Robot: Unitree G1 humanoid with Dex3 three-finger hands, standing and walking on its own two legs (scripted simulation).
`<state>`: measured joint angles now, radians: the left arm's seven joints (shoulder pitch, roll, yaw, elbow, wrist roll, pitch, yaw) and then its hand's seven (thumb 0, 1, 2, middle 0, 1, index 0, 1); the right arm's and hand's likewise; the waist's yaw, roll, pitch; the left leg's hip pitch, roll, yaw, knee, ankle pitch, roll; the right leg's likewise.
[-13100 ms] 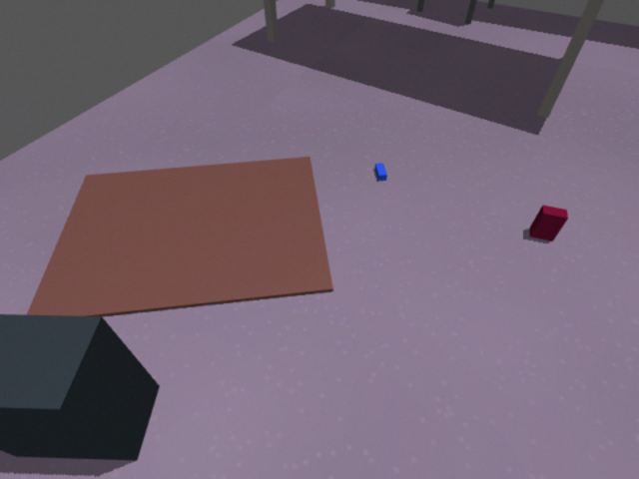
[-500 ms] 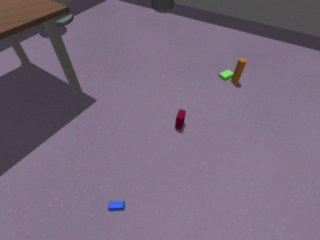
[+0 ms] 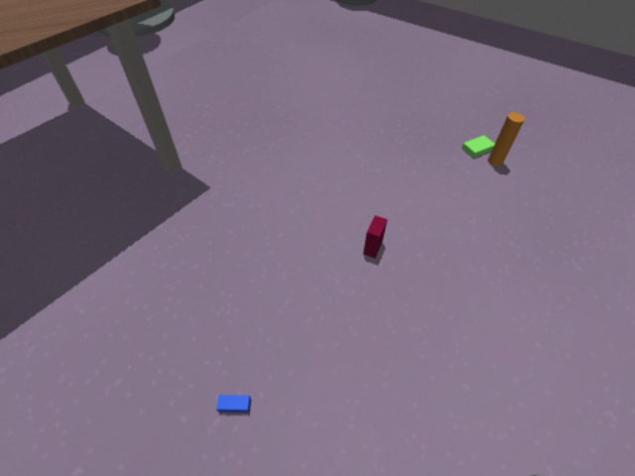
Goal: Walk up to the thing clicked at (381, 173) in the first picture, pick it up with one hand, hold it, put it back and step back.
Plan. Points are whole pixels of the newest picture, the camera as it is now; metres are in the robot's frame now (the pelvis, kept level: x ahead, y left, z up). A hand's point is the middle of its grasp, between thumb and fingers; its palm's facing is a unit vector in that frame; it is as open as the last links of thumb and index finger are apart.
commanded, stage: walk up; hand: left
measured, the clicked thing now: (234, 403) +0.41 +0.27 -0.77
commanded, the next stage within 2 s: none
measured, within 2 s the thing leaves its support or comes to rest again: neither
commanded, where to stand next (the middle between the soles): +0.02 +0.04 m, yaw -1 degrees
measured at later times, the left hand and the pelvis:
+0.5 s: hand out of the picture +0.09 +0.27 -0.14, palm faces -0.03 -0.92 -0.38, open 7.4 cm; pelvis +0.00 +0.01 +0.01, yaw -1 degrees
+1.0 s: hand out of the picture +0.05 +0.27 -0.14, palm faces -0.04 -0.93 -0.36, open 7.4 cm; pelvis -0.02 +0.01 +0.01, yaw -1 degrees
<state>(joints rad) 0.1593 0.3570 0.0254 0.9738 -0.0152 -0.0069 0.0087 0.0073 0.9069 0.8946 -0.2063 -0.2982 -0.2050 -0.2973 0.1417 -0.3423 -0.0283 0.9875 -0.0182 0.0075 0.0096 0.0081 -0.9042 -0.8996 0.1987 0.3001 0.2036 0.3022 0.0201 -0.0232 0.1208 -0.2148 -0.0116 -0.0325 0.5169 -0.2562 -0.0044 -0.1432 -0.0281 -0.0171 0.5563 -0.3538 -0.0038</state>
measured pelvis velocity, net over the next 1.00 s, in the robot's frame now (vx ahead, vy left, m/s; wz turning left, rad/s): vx -0.02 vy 0.01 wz -0.02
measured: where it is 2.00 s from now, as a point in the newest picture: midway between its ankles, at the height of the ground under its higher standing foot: outside the picture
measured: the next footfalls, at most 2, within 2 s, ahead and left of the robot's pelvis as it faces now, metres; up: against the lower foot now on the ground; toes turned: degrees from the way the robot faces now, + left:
left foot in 1.76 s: +0.00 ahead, +0.21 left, +0.00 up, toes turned -2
